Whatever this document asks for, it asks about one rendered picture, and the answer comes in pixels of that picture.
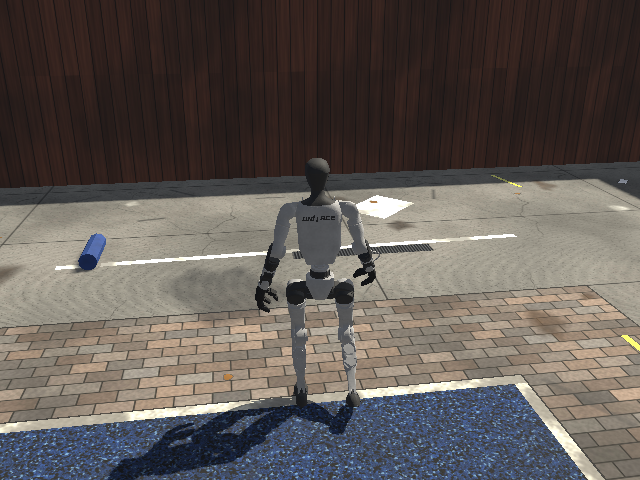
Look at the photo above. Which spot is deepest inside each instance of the robot left shin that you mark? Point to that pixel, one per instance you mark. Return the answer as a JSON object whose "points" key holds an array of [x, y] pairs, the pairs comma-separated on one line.
{"points": [[299, 362]]}

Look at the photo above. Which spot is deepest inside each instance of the right robot foot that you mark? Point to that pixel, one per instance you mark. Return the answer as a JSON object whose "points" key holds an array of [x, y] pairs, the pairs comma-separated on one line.
{"points": [[353, 400]]}

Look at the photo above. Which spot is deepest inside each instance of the robot left hand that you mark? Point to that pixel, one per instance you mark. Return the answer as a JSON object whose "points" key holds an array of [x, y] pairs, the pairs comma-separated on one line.
{"points": [[260, 297]]}

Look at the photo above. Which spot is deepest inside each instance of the robot right forearm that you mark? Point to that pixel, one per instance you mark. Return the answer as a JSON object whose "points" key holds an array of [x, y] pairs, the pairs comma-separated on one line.
{"points": [[367, 259]]}

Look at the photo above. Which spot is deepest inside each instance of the robot right upper arm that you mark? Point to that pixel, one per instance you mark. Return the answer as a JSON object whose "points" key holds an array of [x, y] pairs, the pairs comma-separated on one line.
{"points": [[349, 210]]}

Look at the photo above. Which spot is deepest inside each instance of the robot right hand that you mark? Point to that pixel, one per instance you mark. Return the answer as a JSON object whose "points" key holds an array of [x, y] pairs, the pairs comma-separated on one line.
{"points": [[370, 279]]}

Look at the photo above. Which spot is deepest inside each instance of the robot left upper arm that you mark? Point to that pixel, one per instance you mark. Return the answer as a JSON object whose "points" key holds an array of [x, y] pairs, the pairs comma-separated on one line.
{"points": [[287, 212]]}

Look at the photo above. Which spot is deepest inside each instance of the robot left forearm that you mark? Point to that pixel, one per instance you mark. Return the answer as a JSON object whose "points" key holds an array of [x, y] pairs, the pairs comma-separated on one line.
{"points": [[269, 270]]}

